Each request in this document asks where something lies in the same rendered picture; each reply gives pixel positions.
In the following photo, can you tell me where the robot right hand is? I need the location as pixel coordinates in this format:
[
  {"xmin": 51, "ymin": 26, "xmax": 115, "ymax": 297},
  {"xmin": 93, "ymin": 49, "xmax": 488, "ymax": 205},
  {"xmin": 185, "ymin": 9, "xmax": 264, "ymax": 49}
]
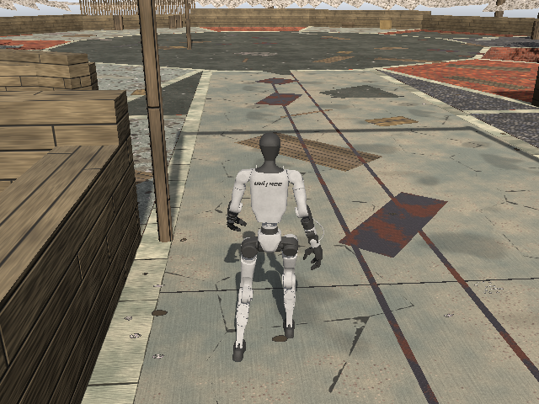
[{"xmin": 303, "ymin": 245, "xmax": 323, "ymax": 270}]

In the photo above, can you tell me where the left robot forearm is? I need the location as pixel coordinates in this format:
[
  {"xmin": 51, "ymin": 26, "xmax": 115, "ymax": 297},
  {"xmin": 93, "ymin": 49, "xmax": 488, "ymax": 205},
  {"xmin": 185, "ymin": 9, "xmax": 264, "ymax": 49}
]
[{"xmin": 227, "ymin": 201, "xmax": 238, "ymax": 223}]

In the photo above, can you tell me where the right robot forearm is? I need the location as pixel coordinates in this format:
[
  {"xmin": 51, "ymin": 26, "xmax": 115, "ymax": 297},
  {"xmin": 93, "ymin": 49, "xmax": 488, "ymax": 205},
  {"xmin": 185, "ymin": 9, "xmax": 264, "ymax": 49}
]
[{"xmin": 301, "ymin": 205, "xmax": 320, "ymax": 248}]

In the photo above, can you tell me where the robot left upper arm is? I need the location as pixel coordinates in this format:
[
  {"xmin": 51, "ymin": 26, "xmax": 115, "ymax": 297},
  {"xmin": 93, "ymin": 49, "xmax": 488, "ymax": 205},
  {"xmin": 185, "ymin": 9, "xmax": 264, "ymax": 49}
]
[{"xmin": 229, "ymin": 168, "xmax": 253, "ymax": 213}]

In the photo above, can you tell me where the robot right upper arm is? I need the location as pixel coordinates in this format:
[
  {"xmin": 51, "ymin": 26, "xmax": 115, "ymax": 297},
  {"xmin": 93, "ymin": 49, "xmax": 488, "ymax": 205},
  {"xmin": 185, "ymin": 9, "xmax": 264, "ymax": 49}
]
[{"xmin": 286, "ymin": 169, "xmax": 309, "ymax": 218}]

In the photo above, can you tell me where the left robot foot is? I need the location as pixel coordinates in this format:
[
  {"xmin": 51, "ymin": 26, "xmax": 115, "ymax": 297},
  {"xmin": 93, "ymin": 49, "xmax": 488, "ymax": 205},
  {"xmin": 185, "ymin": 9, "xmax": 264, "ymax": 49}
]
[{"xmin": 232, "ymin": 340, "xmax": 246, "ymax": 361}]

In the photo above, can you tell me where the left robot thigh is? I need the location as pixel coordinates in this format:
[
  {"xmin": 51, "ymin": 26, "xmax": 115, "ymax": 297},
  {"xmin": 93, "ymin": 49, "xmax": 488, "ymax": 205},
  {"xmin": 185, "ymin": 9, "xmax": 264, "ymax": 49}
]
[{"xmin": 240, "ymin": 237, "xmax": 259, "ymax": 303}]

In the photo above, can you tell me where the robot left hand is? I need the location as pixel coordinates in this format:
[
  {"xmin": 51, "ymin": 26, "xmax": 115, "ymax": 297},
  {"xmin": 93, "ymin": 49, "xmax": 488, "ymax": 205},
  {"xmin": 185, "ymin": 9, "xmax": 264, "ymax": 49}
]
[{"xmin": 227, "ymin": 217, "xmax": 247, "ymax": 231}]

